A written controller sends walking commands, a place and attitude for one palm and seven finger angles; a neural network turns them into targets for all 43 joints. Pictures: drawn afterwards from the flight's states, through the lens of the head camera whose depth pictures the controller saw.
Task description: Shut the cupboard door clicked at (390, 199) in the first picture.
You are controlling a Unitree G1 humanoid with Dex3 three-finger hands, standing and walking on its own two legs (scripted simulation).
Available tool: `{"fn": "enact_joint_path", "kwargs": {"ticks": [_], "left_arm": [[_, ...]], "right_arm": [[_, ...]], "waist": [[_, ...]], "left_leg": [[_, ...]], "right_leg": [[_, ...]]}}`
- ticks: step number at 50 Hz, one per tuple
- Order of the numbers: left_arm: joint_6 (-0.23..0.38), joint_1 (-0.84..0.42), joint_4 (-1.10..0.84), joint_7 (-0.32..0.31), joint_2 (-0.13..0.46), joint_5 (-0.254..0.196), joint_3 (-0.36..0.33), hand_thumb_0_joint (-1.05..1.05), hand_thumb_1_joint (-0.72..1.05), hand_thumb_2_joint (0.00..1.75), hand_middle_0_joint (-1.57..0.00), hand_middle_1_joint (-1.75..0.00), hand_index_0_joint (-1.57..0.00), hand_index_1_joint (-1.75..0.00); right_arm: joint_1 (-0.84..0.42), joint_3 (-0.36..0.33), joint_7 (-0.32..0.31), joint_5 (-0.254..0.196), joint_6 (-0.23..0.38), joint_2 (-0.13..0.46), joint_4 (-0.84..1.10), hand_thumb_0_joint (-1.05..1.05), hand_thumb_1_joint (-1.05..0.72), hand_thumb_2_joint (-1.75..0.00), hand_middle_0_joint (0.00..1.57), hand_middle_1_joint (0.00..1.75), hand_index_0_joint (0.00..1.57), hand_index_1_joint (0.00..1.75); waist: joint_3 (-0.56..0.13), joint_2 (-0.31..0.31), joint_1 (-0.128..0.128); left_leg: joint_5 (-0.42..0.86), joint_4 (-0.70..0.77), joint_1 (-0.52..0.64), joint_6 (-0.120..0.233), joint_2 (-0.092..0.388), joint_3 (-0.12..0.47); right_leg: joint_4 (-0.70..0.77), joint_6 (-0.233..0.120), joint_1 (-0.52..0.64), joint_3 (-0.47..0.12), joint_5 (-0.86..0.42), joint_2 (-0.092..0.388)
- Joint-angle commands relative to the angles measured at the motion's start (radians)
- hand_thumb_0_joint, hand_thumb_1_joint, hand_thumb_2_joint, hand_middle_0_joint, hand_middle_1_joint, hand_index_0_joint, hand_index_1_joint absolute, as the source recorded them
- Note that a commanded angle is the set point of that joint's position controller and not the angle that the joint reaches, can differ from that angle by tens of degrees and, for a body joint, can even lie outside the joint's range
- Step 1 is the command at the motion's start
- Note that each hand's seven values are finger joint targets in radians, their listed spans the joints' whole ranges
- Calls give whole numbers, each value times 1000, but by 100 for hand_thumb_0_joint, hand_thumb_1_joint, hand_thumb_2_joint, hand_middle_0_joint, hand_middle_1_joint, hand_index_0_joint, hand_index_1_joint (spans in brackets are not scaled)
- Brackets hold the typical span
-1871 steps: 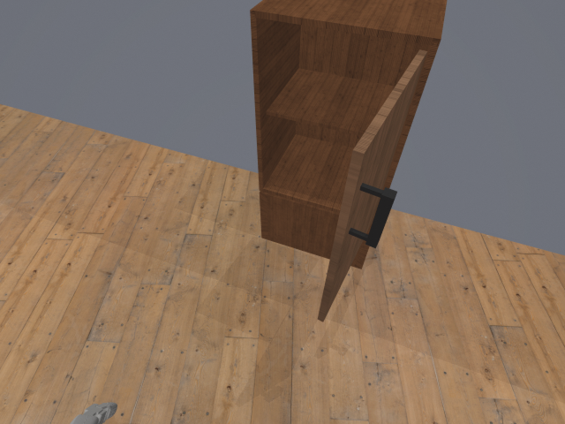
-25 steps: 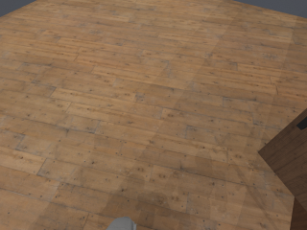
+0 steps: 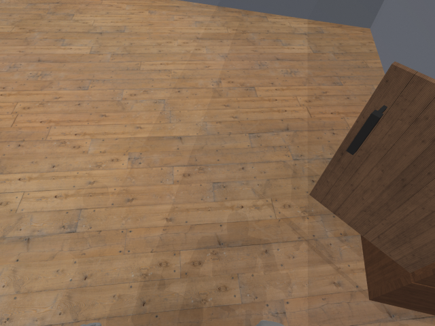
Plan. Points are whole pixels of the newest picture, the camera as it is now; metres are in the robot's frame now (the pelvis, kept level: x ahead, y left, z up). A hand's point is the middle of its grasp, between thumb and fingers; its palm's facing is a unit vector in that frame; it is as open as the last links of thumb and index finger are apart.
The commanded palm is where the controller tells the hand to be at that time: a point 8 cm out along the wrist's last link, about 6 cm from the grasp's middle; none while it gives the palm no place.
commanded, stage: turn to face it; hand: left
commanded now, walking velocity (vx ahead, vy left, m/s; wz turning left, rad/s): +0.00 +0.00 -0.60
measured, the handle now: (366, 130) +0.61 -0.37 -0.02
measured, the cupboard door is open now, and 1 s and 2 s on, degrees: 55 55 55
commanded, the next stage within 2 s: take the last steps up to it in 1.18 s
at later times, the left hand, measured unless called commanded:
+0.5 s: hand (144, 323) +0.15 +0.16 -0.17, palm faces -0.24 -0.95 -0.21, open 7.4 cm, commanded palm none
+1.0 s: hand (179, 285) +0.22 +0.09 -0.16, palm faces -0.52 -0.81 -0.29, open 7.4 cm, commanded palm none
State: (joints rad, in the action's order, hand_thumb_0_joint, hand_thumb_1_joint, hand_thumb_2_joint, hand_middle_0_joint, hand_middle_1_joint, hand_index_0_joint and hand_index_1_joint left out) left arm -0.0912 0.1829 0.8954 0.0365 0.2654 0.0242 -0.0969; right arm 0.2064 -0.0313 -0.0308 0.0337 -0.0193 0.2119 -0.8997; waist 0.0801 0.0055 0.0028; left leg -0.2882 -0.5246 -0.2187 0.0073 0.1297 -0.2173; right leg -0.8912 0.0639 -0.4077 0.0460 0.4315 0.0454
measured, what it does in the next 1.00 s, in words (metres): steps on the spot, turning right: right foot, then left foot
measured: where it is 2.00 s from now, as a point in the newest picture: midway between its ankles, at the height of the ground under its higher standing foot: outside the picture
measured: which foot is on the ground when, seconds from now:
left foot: down 0.00-0.10, up 0.12-0.50, down 0.52-0.92, up 0.94-1.00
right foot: up 0.00-0.08, down 0.10-0.52, up 0.54-0.90, down 0.92-1.00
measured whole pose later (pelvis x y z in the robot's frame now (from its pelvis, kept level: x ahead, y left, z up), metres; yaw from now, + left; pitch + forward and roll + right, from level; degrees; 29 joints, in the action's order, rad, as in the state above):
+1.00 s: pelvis +0.02 -0.03 -0.01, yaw -32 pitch +1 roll +0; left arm -0.04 0.15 0.88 0.01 0.21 0.02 -0.05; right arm 0.23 -0.06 -0.03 0.02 -0.08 0.28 -0.94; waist 0.08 -0.08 -0.02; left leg -0.52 -1.00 -0.42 -0.05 0.11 -0.08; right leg -0.62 -0.03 -0.28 0.06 0.37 0.00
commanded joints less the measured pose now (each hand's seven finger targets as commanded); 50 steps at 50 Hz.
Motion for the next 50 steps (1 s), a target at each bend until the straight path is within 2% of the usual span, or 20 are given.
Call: {"fn": "enact_joint_path", "kwargs": {"ticks": [1, 4, 5, 6, 7, 8, 12, 21, 24, 25, 26, 27, 28, 33, 40, 43, 44, 46, 47, 50], "left_arm": [[39, -44, -101, 2, 36, -2, 5, 0, 90, 90, -20, -30, -20, -30], [60, 93, -66, -6, 114, 1, -11, 0, 90, 90, -20, -30, -20, -30], [77, 141, -55, -21, 233, 11, -31, 0, 90, 90, -20, -30, -20, -30], [73, 179, -43, -37, 263, -5, -33, 0, 90, 90, -20, -30, -20, -30], [70, 142, -53, -45, 241, -6, -25, 0, 90, 90, -20, -30, -20, -30], [72, 77, -71, -54, 202, -2, -26, 0, 90, 90, -20, -30, -20, -30], [75, -13, -104, -51, 151, -8, -2, 0, 90, 90, -20, -30, -20, -30], [69, 22, -94, -44, 181, 3, -21, 0, 90, 90, -20, -30, -20, -30], [60, -38, -97, -43, 163, -6, -20, 0, 90, 90, -20, -30, -20, -30], [54, -35, -109, -40, 120, -16, -11, 0, 90, 90, -20, -30, -20, -30], [50, -1, -123, -31, 59, -24, -1, 0, 90, 90, -20, -30, -20, -30], [49, -29, -130, -28, 79, -13, 0, 0, 90, 90, -20, -30, -20, -30], [49, -29, -137, -22, 93, -6, -7, 0, 90, 90, -20, -30, -20, -30], [30, -11, -93, 2, 68, -6, -9, 0, 90, 90, -20, -30, -20, -30], [36, -75, -105, 6, 36, -6, 8, 0, 90, 90, -20, -30, -20, -30], [45, -5, -83, 1, 48, -7, 6, 0, 90, 90, -20, -30, -20, -30], [52, 48, -65, -3, 80, -4, 2, 0, 90, 90, -20, -30, -20, -30], [74, 148, -31, -30, 250, 3, -30, 0, 90, 90, -20, -30, -20, -30], [72, 160, -31, -42, 246, -6, -22, 0, 90, 90, -20, -30, -20, -30], [74, 17, -59, -60, 150, -4, -2, 0, 90, 90, -20, -30, -20, -30]], "right_arm": [[49, -63, -1, -3, 14, 216, 45, 0, -90, -90, 20, 30, 20, 30], [14, -64, 11, -17, 8, 203, 62, 0, -90, -90, 20, 30, 20, 30], [-12, -42, 15, -23, 5, 113, 105, 0, -90, -90, 20, 30, 20, 30], [-65, -37, 8, -20, -8, 133, 129, 0, -90, -90, 20, 30, 20, 30], [-54, -36, 7, -24, -14, 130, 120, 0, -90, -90, 20, 30, 20, 30], [-55, -39, 2, -21, -12, 128, 110, 0, -90, -90, 20, 30, 20, 30], [-4, -42, 14, -17, -21, 131, 66, 0, -90, -90, 20, 30, 20, 30], [-41, -37, 7, -27, -5, 104, 99, 0, -90, -90, 20, 30, 20, 30], [68, -38, 0, -34, 8, 107, 68, 0, -90, -90, 20, 30, 20, 30], [99, -42, -5, -28, 20, 154, 57, 0, -90, -90, 20, 30, 20, 30], [105, -59, -7, -13, 26, 252, 67, 0, -90, -90, 20, 30, 20, 30], [113, -61, -11, -7, 19, 278, 78, 0, -90, -90, 20, 30, 20, 30], [83, -51, -12, 1, 16, 253, 101, 0, -90, -90, 20, 30, 20, 30], [8, -34, -18, 0, 20, 185, 107, 0, -90, -90, 20, 30, 20, 30], [78, -55, -5, 0, 13, 216, 60, 0, -90, -90, 20, 30, 20, 30], [36, -62, 3, -6, 6, 229, 60, 0, -90, -90, 20, 30, 20, 30], [27, -61, 7, -12, 4, 216, 62, 0, -90, -90, 20, 30, 20, 30], [-50, -34, 14, -22, -2, 102, 125, 0, -90, -90, 20, 30, 20, 30], [-60, -33, 6, -24, -18, 134, 121, 0, -90, -90, 20, 30, 20, 30], [-28, -36, 7, -18, -13, 135, 66, 0, -90, -90, 20, 30, 20, 30]], "waist": [[-105, -229, -34], [-160, -75, 47], [-153, 271, 78], [-143, 271, 98], [-117, 197, 69], [-105, 259, 45], [-117, 142, -9], [-133, 136, 19], [-146, 136, -43], [-161, 6, -50], [-168, -284, -45], [-133, -292, -58], [-104, -175, -41], [-101, -194, -5], [-110, -245, -48], [-124, -215, -5], [-132, -153, 25], [-125, 311, 84], [-127, 234, 85], [-104, 224, 17]], "left_leg": [[444, 90, 107, 110, 236, 143], [250, -177, -61, -5, 158, 44], [-259, -421, -336, -72, -2, -10], [-378, -591, -390, -74, -43, 124], [-307, -665, -418, -67, -23, 202], [-254, -678, -468, -73, -15, 224], [-87, -623, -347, -100, -24, 208], [-150, -265, -228, -90, -86, 196], [39, 40, 1, -77, -100, 198], [82, 172, 129, -54, -16, 265], [170, 240, 215, 37, 229, 520], [250, 248, 129, 131, 351, 578], [259, 241, 38, 164, 337, 529], [453, 160, 111, 116, 192, 244], [482, 108, 124, 115, 215, 169], [381, 27, 44, 73, 210, 129], [291, -64, -40, 29, 172, 102], [-371, -481, -386, -72, -58, 51], [-346, -604, -378, -60, -39, 191], [-178, -654, -418, -72, -16, 228]], "right_leg": [[160, -29, 33, 51, -20, -29], [471, -80, 327, -25, -319, 25], [562, -186, 461, -396, -618, 284], [543, -276, 377, -473, -792, 366], [555, -297, 347, -410, -661, 345], [556, -278, 354, -410, -636, 288], [528, -229, 257, -257, -614, 178], [492, -263, 246, -404, -561, 173], [404, -185, 120, -399, -516, 115], [325, -129, 12, -322, -372, 24], [125, -63, -155, -175, 1, -120], [-100, -43, -161, -102, 192, -96], [-212, -41, -124, -118, 157, -53], [-241, -3, -154, -51, 34, -26], [76, -22, -12, 40, 25, -38], [283, -46, 147, 57, -118, -48], [417, -62, 274, 34, -234, -36], [565, -229, 400, -462, -679, 333], [575, -294, 323, -445, -622, 359], [536, -265, 320, -315, -615, 231]]}}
